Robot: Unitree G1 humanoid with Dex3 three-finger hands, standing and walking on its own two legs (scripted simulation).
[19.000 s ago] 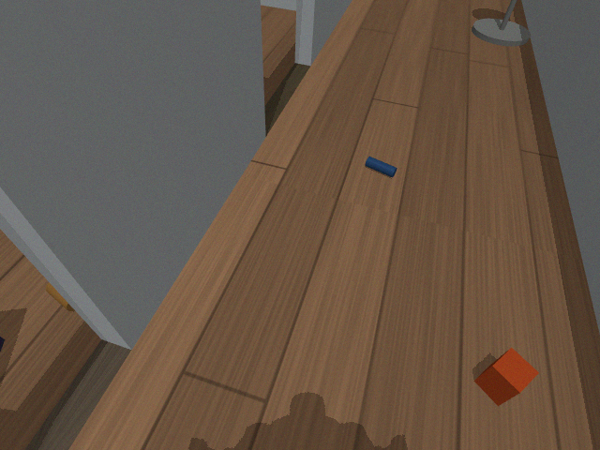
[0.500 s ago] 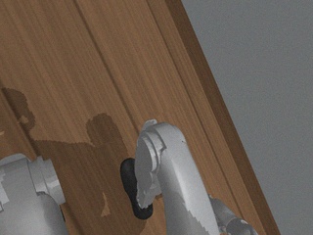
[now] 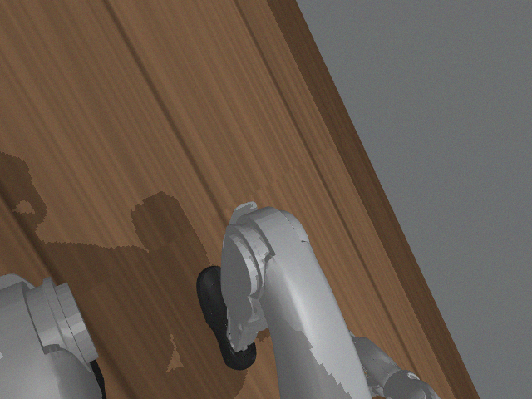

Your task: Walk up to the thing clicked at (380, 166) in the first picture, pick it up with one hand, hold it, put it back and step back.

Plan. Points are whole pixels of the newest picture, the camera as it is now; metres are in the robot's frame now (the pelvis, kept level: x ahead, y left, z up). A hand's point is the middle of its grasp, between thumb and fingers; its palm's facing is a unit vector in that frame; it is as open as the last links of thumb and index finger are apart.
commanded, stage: rest palm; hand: left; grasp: from above
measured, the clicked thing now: out of the picture +0.45 +0.36 -0.27
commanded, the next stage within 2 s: close in 0.74 s
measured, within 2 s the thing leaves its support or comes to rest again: neither
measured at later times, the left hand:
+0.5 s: hand out of the picture +0.43 +0.34 -0.23, palm faces -0.43 -0.06 -0.90, open 14.2 cm
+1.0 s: hand out of the picture +0.43 +0.34 -0.24, palm faces -0.47 -0.11 -0.88, open 13.6 cm
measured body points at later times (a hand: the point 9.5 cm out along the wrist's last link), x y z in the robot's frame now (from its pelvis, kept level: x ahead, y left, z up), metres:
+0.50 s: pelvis +0.00 +0.00 +0.00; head +0.25 +0.15 +0.34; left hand +0.45 +0.34 -0.18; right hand +0.09 -0.26 -0.05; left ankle +0.06 +0.13 -0.26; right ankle +0.12 -0.12 -0.26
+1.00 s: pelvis +0.00 +0.00 +0.00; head +0.26 +0.15 +0.34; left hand +0.45 +0.34 -0.19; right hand +0.09 -0.25 -0.05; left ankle +0.06 +0.13 -0.26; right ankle +0.12 -0.12 -0.26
